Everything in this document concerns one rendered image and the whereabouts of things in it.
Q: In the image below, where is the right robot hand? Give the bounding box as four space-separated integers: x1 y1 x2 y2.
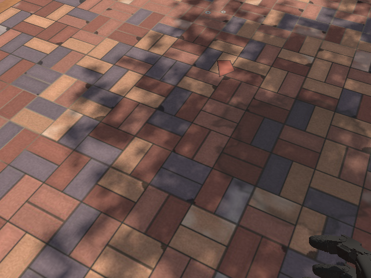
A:
303 235 371 278

